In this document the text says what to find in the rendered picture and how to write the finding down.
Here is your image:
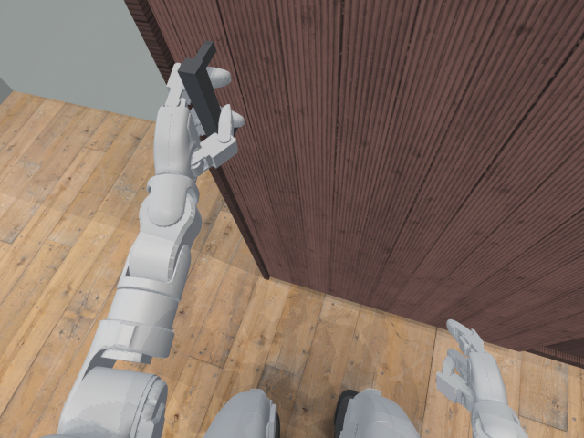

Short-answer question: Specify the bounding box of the handle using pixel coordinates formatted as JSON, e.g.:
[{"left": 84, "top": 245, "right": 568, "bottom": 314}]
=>
[{"left": 177, "top": 40, "right": 238, "bottom": 138}]

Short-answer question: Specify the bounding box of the robot left hand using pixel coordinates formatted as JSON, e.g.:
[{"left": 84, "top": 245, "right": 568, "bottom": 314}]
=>
[{"left": 153, "top": 63, "right": 245, "bottom": 183}]

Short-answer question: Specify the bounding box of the robot right forearm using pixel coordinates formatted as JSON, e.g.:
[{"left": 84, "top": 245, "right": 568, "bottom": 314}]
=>
[{"left": 471, "top": 401, "right": 528, "bottom": 438}]

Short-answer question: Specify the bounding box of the left robot thigh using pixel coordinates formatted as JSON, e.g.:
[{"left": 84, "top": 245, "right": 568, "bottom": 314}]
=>
[{"left": 203, "top": 391, "right": 276, "bottom": 438}]

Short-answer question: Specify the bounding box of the robot right hand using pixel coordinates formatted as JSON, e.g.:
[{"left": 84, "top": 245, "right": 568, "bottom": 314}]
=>
[{"left": 436, "top": 319, "right": 508, "bottom": 412}]

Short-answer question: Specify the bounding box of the robot left shin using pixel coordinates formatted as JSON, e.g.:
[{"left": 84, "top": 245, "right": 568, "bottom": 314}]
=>
[{"left": 250, "top": 389, "right": 267, "bottom": 397}]

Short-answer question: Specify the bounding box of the robot left upper arm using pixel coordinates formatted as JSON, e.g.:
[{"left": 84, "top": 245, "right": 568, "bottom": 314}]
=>
[{"left": 39, "top": 366, "right": 168, "bottom": 438}]

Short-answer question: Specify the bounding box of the robot left forearm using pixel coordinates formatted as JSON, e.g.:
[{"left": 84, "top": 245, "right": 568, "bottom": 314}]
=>
[{"left": 57, "top": 173, "right": 202, "bottom": 434}]

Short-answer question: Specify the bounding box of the wardrobe door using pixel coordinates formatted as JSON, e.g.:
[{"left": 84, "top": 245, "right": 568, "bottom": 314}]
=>
[
  {"left": 148, "top": 0, "right": 584, "bottom": 352},
  {"left": 544, "top": 337, "right": 584, "bottom": 358}
]

